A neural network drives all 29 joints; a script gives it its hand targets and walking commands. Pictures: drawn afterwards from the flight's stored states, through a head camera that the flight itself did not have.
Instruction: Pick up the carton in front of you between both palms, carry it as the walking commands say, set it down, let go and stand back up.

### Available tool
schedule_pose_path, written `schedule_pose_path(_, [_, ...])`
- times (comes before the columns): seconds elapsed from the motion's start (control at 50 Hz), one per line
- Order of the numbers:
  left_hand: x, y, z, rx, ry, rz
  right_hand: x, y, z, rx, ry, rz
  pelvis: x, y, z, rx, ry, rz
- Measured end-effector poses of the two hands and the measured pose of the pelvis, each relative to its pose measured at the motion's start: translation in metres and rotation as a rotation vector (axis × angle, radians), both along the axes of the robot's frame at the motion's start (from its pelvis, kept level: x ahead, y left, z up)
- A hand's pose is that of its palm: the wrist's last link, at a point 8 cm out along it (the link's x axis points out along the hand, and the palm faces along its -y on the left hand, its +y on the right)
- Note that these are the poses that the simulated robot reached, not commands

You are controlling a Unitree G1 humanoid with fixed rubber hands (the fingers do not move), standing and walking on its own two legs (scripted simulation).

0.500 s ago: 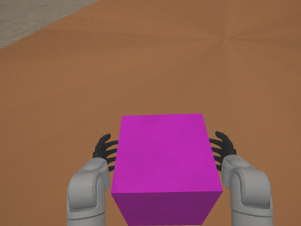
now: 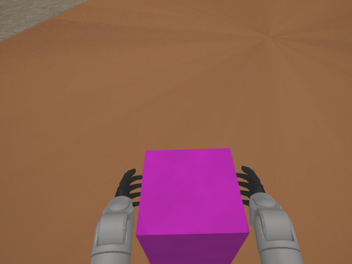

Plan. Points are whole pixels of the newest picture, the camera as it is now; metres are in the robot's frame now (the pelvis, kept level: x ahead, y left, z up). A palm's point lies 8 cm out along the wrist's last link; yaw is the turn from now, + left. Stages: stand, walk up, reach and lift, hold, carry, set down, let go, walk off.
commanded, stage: carry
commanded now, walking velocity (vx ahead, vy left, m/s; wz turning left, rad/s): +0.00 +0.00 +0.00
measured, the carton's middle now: (189, 209) +0.30 +0.00 -0.06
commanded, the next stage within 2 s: hold in 1.48 s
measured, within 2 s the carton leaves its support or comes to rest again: neither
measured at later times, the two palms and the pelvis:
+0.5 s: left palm (116, 218) +0.24 +0.15 +0.04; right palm (260, 215) +0.24 -0.14 +0.04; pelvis -0.04 +0.01 +0.00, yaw +0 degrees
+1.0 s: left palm (108, 229) +0.22 +0.17 +0.04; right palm (258, 225) +0.22 -0.13 +0.04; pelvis -0.07 +0.02 +0.00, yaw +0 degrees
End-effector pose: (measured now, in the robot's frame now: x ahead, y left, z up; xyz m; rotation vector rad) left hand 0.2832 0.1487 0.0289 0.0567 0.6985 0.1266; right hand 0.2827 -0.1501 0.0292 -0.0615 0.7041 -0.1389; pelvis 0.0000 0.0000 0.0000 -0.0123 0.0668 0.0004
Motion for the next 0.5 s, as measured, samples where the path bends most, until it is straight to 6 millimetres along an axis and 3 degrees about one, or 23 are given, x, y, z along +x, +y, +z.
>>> schedule_pose_path(0.1, [-0.006,0.0,-0.004,0.0,-0.015,0.001,-0.005,0.0,-0.004,0.0,-0.015,0.001,-0.01,0.0,0.0,0.003,-0.014,0.001])
schedule_pose_path(0.3, [-0.024,0.003,0.012,-0.013,-0.055,0.013,-0.024,0.002,0.011,0.015,-0.055,-0.006,-0.029,0.002,0.002,0.006,-0.029,0.003])
schedule_pose_path(0.5, [-0.044,0.006,0.011,-0.008,-0.026,0.012,-0.043,0.006,0.01,0.01,-0.026,-0.001,-0.044,0.005,0.003,0.008,-0.041,0.003])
